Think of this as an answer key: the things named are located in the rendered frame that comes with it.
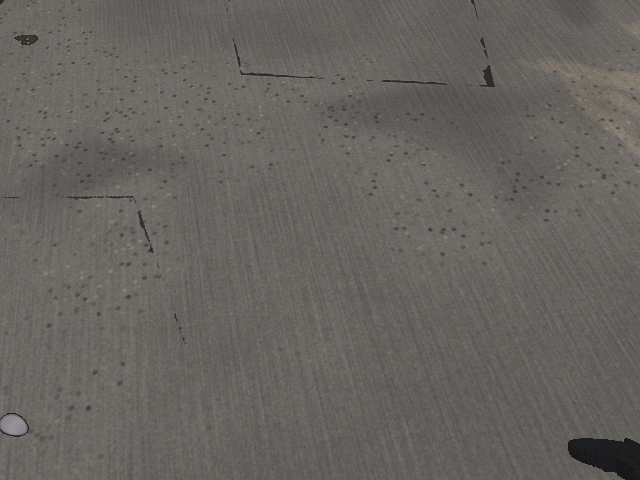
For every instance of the right robot hand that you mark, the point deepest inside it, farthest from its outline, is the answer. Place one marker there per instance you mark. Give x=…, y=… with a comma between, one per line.
x=620, y=457

